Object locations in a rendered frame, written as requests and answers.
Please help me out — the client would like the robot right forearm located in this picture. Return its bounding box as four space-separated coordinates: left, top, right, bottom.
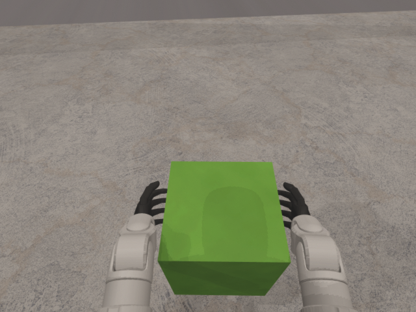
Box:
291 214 359 312

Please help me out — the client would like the robot left forearm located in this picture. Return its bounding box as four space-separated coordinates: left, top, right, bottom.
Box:
97 213 157 312

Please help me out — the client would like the left robot hand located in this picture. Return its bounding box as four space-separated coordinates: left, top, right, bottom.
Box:
134 181 167 225

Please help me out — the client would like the carton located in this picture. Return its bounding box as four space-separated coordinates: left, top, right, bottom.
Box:
158 161 291 296

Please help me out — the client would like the right robot hand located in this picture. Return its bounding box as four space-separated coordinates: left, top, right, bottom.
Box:
278 182 311 229

